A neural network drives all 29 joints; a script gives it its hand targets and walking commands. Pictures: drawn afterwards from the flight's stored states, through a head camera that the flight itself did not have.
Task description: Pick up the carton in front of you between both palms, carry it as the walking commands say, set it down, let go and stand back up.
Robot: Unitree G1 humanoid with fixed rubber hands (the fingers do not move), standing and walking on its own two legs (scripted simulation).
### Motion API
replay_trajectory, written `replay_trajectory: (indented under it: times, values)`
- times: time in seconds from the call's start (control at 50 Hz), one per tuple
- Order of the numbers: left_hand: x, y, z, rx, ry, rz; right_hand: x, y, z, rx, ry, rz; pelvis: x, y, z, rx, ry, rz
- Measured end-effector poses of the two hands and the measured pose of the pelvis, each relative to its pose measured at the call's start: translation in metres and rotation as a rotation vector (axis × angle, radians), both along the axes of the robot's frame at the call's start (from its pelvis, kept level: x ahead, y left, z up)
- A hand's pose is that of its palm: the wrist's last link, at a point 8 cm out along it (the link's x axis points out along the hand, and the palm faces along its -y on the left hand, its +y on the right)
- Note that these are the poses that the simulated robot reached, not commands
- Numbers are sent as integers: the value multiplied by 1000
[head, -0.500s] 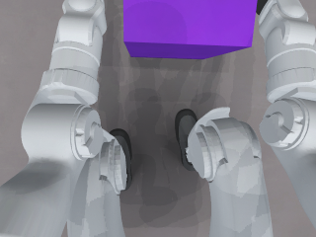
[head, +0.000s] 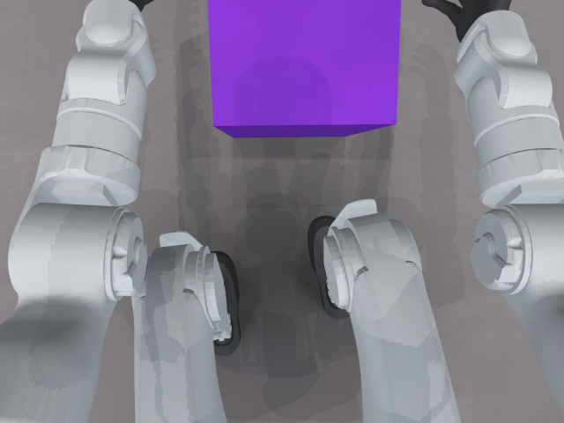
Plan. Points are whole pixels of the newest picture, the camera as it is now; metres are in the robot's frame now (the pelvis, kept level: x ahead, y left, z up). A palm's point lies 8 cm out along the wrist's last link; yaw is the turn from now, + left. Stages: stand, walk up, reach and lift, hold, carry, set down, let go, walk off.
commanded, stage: set down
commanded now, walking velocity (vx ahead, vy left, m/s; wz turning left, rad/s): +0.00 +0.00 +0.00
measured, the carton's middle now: (295, 62) +0.53 -0.09 -0.27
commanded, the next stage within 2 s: let go in 0.80 s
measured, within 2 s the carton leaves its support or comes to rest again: neither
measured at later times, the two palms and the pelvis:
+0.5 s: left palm out of the picture +0.58 +0.11 +0.02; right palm out of the picture +0.50 -0.28 +0.03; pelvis +0.02 +0.00 +0.12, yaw +0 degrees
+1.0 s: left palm out of the picture +0.54 +0.12 +0.16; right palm out of the picture +0.48 -0.28 +0.16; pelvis +0.05 -0.01 +0.26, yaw +1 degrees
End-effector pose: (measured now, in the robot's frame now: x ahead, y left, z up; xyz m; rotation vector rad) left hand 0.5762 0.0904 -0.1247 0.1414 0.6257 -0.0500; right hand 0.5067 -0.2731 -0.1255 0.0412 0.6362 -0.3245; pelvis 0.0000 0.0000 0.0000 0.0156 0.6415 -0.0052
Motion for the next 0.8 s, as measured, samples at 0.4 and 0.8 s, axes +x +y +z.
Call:
replay_trajectory:
  times: [0.4, 0.8]
  values:
    - [4, 15, 118, -1, -2, 17, -2, -3, 121, -21, -3, 2, 12, 2, 97, 0, 161, 8]
    - [1, 19, 243, -2, 6, 6, -7, -10, 247, -10, -10, 18, 34, 1, 211, 2, 173, 0]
